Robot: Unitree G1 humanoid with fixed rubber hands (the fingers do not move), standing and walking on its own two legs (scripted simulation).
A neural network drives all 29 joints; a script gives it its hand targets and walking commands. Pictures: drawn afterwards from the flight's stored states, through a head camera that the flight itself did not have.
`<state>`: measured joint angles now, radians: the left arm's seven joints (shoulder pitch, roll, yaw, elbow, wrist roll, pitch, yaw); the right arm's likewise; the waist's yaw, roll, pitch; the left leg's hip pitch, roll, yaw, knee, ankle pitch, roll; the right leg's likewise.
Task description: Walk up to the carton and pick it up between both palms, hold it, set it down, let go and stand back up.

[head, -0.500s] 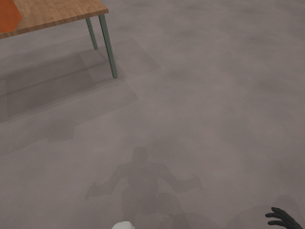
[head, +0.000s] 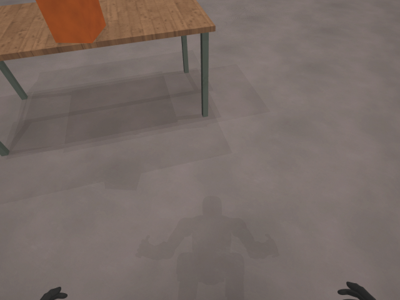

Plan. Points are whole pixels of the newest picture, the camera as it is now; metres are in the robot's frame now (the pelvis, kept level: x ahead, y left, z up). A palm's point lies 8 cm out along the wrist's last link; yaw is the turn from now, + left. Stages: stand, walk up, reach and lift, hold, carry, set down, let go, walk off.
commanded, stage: walk up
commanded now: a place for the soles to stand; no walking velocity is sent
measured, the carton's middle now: (74, 13) +1.39 +0.68 +0.01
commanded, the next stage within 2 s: none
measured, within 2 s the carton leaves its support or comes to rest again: neither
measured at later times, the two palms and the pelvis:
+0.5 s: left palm (7, 264) +0.20 +0.45 -0.08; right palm (291, 223) +0.30 -0.20 -0.08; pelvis +0.16 +0.11 +0.00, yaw +10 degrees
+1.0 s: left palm out of the picture +0.24 +0.48 -0.05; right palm (257, 164) +0.49 -0.14 -0.10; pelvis +0.32 +0.14 +0.01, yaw +14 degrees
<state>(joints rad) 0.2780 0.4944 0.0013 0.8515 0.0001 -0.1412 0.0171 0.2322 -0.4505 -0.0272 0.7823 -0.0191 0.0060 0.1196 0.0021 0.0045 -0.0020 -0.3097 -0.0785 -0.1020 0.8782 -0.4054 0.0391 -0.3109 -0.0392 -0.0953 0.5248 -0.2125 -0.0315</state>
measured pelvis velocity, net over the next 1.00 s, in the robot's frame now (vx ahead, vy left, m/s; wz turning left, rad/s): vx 0.32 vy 0.14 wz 0.25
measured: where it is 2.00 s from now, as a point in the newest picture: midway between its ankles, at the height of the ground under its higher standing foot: (154, 227)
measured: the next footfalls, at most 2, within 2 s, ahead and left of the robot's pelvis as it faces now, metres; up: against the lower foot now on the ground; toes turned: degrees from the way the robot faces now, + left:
left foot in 0.32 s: +0.19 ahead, +0.21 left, +0.00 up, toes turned +9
right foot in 0.68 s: +0.37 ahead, +0.01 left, +0.00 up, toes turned +5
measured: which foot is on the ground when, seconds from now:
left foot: up 0.00-0.30, down 0.32-0.70, up 0.72-1.00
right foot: down 0.00-0.32, up 0.34-0.66, down 0.68-1.00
